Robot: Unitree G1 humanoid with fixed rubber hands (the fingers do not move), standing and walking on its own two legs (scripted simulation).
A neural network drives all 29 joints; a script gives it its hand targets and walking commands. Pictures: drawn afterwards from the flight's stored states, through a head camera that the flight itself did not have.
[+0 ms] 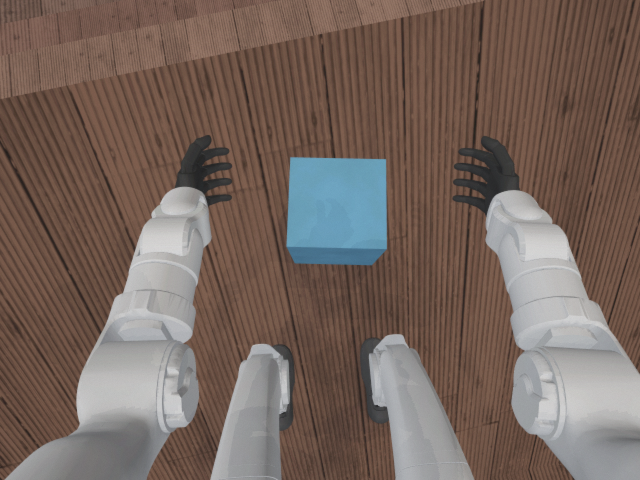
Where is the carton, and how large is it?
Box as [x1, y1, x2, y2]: [286, 157, 386, 264]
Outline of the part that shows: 290,157 286,246 294,262 372,264 386,249 385,159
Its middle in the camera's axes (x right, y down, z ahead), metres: +0.04 -0.06 +0.94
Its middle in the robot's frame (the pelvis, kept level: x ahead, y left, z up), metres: +0.53 -0.04 -0.54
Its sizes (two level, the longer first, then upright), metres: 0.210 0.200 0.250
